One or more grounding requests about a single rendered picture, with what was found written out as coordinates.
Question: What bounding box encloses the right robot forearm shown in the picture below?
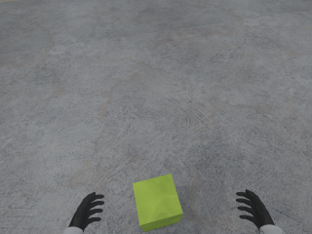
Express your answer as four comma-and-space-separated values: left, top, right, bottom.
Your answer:
258, 224, 285, 234

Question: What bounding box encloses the left robot hand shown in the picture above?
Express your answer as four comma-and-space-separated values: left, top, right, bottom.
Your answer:
68, 192, 104, 232

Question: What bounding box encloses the carton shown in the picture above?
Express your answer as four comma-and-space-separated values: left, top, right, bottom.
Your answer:
133, 174, 183, 232

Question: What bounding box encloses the right robot hand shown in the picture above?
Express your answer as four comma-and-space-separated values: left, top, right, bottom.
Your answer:
236, 189, 275, 230

